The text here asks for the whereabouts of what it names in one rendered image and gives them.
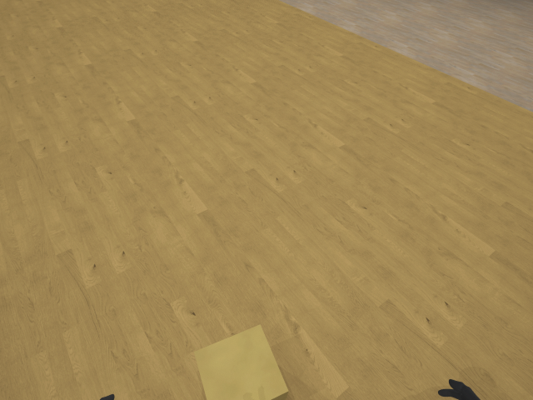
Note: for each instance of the robot right hand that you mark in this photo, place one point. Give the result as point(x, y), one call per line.
point(460, 391)

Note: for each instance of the carton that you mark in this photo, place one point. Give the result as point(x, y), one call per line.
point(241, 367)

